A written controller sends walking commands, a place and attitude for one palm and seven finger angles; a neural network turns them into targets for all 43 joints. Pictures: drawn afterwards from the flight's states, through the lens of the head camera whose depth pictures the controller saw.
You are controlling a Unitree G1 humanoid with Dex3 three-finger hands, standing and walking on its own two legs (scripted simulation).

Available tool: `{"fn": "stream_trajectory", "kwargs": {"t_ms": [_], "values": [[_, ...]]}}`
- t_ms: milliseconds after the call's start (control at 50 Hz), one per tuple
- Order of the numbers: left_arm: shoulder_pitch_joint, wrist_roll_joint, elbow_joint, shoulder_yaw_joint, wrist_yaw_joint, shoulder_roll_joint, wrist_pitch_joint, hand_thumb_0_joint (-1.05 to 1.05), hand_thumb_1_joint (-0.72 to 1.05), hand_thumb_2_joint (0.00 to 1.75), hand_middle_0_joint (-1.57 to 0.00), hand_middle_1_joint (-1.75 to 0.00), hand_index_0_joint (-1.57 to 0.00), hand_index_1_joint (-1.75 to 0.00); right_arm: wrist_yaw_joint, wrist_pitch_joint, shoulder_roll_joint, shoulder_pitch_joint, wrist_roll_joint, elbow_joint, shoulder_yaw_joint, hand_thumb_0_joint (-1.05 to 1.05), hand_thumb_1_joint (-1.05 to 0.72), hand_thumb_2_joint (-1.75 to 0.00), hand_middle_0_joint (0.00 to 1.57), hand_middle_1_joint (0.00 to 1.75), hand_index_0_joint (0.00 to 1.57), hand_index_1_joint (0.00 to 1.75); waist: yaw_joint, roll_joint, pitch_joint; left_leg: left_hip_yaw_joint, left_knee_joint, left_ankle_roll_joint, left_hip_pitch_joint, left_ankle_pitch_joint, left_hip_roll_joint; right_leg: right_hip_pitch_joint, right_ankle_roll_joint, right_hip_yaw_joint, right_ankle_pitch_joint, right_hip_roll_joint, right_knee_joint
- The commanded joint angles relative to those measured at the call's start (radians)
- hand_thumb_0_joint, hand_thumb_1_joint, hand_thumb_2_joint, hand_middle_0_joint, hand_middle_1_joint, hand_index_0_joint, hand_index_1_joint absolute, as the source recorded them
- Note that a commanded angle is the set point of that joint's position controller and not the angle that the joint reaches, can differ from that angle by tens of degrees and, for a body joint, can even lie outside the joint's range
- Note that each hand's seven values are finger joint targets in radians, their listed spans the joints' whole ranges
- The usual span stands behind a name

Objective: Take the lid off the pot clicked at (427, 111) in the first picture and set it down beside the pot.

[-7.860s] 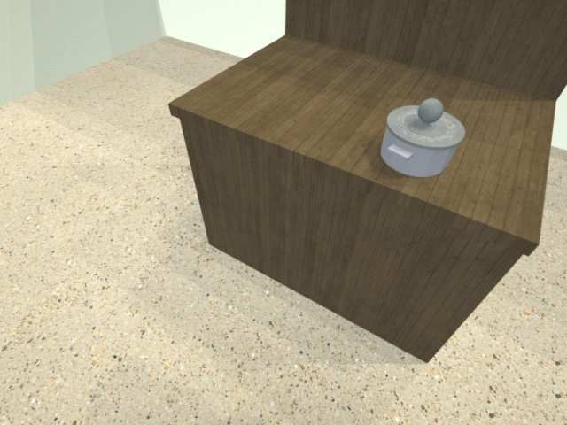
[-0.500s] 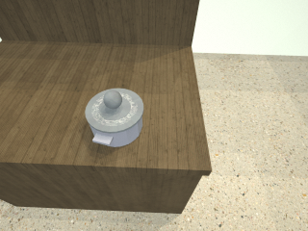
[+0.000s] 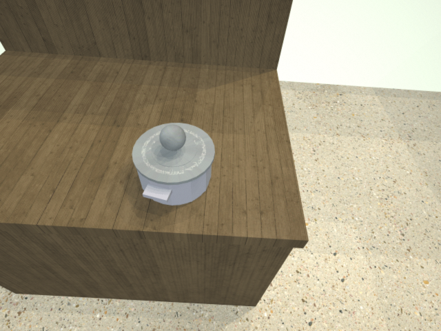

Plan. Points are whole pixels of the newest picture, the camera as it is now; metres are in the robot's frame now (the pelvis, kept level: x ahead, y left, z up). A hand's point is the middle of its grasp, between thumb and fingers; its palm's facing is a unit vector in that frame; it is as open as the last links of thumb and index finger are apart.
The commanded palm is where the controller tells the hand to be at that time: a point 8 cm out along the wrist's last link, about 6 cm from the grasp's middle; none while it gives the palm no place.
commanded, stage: look again from close up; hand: left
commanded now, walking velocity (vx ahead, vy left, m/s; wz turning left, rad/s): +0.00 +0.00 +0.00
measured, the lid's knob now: (172, 137) +0.46 +0.14 +0.08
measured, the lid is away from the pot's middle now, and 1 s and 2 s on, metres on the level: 0.00 0.00 0.00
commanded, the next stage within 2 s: lift the closed hand beside the body in 0.80 s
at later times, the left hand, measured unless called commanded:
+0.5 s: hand out of the picture +0.00 +0.19 -0.18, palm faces +0.01 -0.98 -0.18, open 7.4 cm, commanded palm none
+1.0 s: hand out of the picture +0.07 +0.21 -0.13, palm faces +0.10 -0.95 -0.28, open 7.1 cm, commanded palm +0.09 +0.24 -0.05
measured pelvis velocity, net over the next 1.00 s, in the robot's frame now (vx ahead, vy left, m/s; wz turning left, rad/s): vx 0.00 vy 0.02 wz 0.01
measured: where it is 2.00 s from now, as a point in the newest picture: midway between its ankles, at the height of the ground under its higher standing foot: outside the picture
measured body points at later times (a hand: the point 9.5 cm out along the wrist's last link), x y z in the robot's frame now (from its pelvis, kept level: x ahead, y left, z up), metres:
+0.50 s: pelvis +0.01 +0.02 +0.00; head +0.04 +0.04 +0.45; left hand +0.00 +0.25 -0.16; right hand +0.02 -0.21 -0.15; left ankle +0.00 +0.09 -0.74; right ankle -0.05 -0.11 -0.74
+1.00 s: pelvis +0.00 +0.02 +0.00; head +0.03 +0.03 +0.45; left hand +0.06 +0.26 -0.11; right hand +0.04 -0.21 -0.14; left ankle +0.00 +0.09 -0.74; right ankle -0.05 -0.11 -0.73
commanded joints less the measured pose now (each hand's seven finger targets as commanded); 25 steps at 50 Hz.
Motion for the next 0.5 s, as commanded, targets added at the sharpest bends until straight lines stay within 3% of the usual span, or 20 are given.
{"fn": "stream_trajectory", "kwargs": {"t_ms": [0, 60, 480], "values": [[0.076, -0.005, -0.035, 0.016, 0.006, 0.094, -0.015, 0.0, 0.9, 0.9, -0.2, -0.3, -0.2, -0.3, -0.002, -0.025, -0.112, 0.035, 0.006, -0.037, -0.021, 0.0, -0.9, -0.9, 0.2, 0.3, 0.2, 0.3, 0.005, 0.024, -0.002, -0.14, -0.089, 0.012, 0.057, 0.229, 0.113, -0.052, -0.027, 0.096, 0.217, -0.113, -0.082], [0.085, -0.006, -0.03, 0.017, 0.005, 0.095, -0.013, 0.0, 0.9, 0.9, -0.2, -0.3, -0.2, -0.3, -0.003, -0.028, -0.113, 0.04, 0.007, -0.031, -0.02, 0.0, -0.9, -0.9, 0.2, 0.3, 0.2, 0.3, 0.009, 0.048, -0.017, -0.145, -0.097, 0.016, 0.073, 0.255, 0.118, -0.046, -0.024, 0.087, 0.211, -0.113, -0.082], [0.113, -0.006, 0.026, 0.01, 0.005, 0.073, -0.007, 0.0, 0.9, 0.9, -0.2, -0.3, -0.2, -0.3, -0.01, -0.037, -0.103, 0.08, 0.012, 0.018, -0.015, 0.0, -0.9, -0.9, 0.2, 0.3, 0.2, 0.3, 0.01, 0.037, 0.005, -0.153, -0.148, 0.024, 0.115, 0.307, 0.125, -0.043, -0.01, 0.063, 0.197, -0.121, -0.103]]}}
